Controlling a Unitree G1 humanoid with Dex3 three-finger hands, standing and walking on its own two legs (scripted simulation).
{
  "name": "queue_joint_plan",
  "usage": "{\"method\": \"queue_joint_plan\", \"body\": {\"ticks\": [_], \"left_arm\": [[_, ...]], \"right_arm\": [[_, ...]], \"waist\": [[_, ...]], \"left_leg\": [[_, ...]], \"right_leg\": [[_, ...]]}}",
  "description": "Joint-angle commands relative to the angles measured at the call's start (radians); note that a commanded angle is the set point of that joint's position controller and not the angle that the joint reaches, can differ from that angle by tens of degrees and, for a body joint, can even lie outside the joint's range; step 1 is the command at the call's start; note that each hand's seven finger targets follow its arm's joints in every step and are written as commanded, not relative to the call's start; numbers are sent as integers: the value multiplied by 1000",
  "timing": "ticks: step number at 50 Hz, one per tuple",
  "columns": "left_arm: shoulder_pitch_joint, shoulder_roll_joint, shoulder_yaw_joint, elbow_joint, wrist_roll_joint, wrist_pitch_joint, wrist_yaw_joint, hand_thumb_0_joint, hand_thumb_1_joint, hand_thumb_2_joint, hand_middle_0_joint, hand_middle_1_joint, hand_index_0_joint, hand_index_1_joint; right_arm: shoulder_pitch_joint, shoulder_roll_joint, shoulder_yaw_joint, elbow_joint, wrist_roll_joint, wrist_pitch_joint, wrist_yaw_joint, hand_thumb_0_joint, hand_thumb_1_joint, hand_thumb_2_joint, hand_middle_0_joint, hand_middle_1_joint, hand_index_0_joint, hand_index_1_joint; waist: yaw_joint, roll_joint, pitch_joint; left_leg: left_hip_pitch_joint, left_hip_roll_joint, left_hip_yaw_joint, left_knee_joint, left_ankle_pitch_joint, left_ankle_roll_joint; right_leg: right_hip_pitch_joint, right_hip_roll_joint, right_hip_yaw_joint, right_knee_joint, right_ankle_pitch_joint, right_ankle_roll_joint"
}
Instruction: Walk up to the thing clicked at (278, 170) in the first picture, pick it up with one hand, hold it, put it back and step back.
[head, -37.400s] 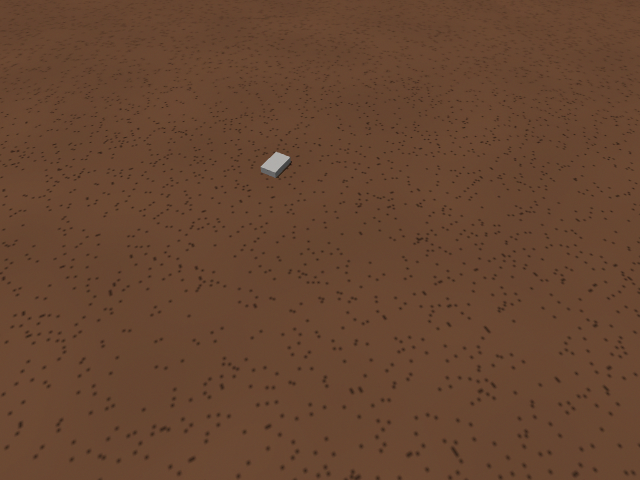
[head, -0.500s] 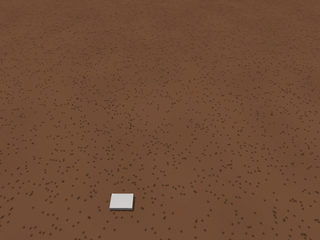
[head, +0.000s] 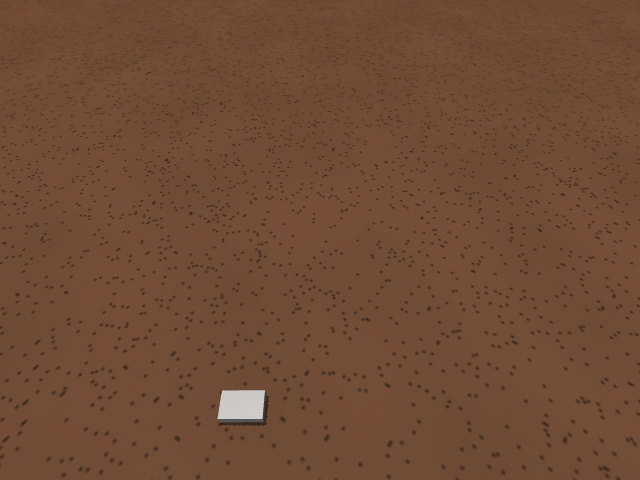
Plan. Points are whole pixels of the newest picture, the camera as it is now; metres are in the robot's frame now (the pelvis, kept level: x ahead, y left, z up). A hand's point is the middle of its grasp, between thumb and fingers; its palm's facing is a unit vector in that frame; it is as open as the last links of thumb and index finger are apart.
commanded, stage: stand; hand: left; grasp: from above
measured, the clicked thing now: (242, 406) +0.44 +0.26 -0.76
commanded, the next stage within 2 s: step back in 1.46 s
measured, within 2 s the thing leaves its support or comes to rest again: neither
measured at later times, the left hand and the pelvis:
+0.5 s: hand out of the picture +0.08 +0.24 -0.16, palm faces +0.02 -0.94 -0.33, open 7.4 cm; pelvis +0.01 -0.01 +0.00, yaw +0 degrees
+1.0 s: hand out of the picture +0.08 +0.24 -0.16, palm faces +0.00 -0.94 -0.33, open 7.4 cm; pelvis +0.01 -0.01 +0.00, yaw -1 degrees
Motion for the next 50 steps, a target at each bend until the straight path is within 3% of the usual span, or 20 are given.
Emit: {"method": "queue_joint_plan", "body": {"ticks": [1, 4, 9, 14, 20, 24, 28, 34, 37, 40, 43, 50], "left_arm": [[-39, 195, 29, -54, -2, -23, 14, 0, 900, 900, -200, -300, -200, -301], [-47, 196, 29, -55, -4, -26, 13, 0, 900, 900, -200, -300, -200, -301], [-54, 197, 29, -53, -11, -30, 13, 0, 900, 900, -200, -300, -200, -301], [-71, 202, 31, -51, -12, -29, 13, 0, 900, 900, -200, -300, -200, -301], [-77, 202, 30, -41, -13, -24, 8, 0, 900, 900, -200, -300, -200, -301], [-88, 213, 32, -47, -11, -28, 5, 0, 900, 900, -200, -300, -200, -301], [-93, 214, 31, -52, -12, -30, 5, 0, 900, 900, -200, -300, -200, -301], [-105, 229, 32, -55, -15, -30, 2, 0, 900, 900, -200, -300, -200, -301], [-91, 219, 27, -54, -14, -30, 0, 0, 900, 900, -200, -300, -200, -301], [-92, 224, 26, -52, -14, -29, -1, 0, 900, 900, -200, -300, -200, -301], [-90, 228, 26, -55, -16, -30, -2, 0, 900, 900, -200, -300, -200, -301], [-79, 232, 22, -52, -18, -31, -4, 0, 900, 900, -200, -300, -200, -300]], "right_arm": [[-39, -189, -31, -59, 0, -15, -11, 0, -900, -900, 200, 300, 200, 300], [-43, -190, -28, -57, 0, -16, -11, 0, -900, -900, 200, 300, 200, 300], [-44, -195, -23, -52, 3, -23, -14, 0, -900, -900, 200, 300, 200, 300], [-47, -199, -21, -49, 4, -21, -15, 0, -900, -900, 200, 300, 200, 300], [-59, -203, -16, -42, 4, -20, -14, 0, -900, -900, 200, 300, 200, 300], [-62, -209, -17, -48, 5, -22, -11, 0, -900, -900, 200, 300, 200, 300], [-76, -219, -20, -53, 6, -25, -11, 0, -900, -900, 200, 300, 200, 300], [-68, -215, -17, -47, 5, -23, -8, 0, -900, -900, 200, 300, 200, 300], [-76, -226, -18, -47, 6, -26, -8, 0, -900, -900, 200, 300, 200, 300], [-62, -218, -15, -41, 6, -25, -5, 0, -900, -900, 200, 300, 200, 300], [-73, -226, -16, -43, 5, -27, -6, 0, -900, -900, 200, 300, 200, 300], [-67, -226, -12, -40, 8, -27, -4, 0, -900, -900, 200, 300, 200, 300]], "waist": [[-7, -18, -6], [-7, -14, -28], [-6, 1, -81], [-11, -15, -79], [-6, 4, -23], [-11, -18, -35], [-11, -1, -76], [-16, -8, -61], [-12, 17, -72], [-16, -7, -45], [-11, 8, -78], [-12, 5, -61]], "left_leg": [[-25, 91, -87, -72, 16, 27], [-14, 97, -85, -68, 50, 29], [17, 109, -79, -59, 197, 29], [29, 113, -70, -54, 228, 26], [-9, 109, -75, -96, 90, 23], [-5, 114, -76, -91, 103, 26], [27, 121, -74, -77, 168, 27], [2, 117, -74, -101, 89, 25], [26, 123, -73, -92, 131, 28], [-10, 117, -77, -109, 75, 24], [14, 123, -75, -98, 127, 29], [24, 122, -74, -101, 119, 26]], "right_leg": [[-23, -98, 97, -106, -15, -19], [-8, -103, 99, -104, 28, -22], [48, -111, 88, -74, 206, -23], [48, -110, 83, -75, 240, -20], [10, -100, 89, -106, 98, -19], [20, -104, 93, -110, 90, -21], [34, -110, 93, -99, 168, -25], [25, -106, 94, -110, 86, -25], [18, -108, 96, -102, 130, -26], [17, -104, 94, -110, 65, -24], [29, -110, 96, -98, 125, -29], [3, -109, 98, -102, 115, -28]]}}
